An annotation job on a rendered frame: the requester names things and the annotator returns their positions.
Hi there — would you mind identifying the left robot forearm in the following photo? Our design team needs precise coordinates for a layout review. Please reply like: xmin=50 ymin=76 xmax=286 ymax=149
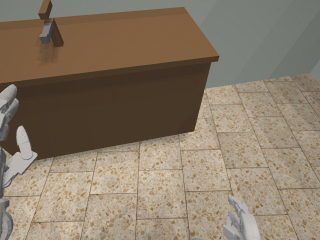
xmin=0 ymin=198 xmax=14 ymax=240

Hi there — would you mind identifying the counter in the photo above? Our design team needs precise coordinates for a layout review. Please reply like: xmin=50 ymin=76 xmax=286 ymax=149
xmin=0 ymin=0 xmax=220 ymax=161

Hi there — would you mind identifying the robot right hand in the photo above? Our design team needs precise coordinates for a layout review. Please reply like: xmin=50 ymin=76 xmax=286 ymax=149
xmin=223 ymin=195 xmax=262 ymax=240

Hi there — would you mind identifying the robot left hand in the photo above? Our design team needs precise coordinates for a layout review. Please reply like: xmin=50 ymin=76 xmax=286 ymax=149
xmin=0 ymin=84 xmax=38 ymax=199

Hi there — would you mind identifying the tap lever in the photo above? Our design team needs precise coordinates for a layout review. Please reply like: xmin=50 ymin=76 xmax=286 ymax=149
xmin=39 ymin=22 xmax=53 ymax=44

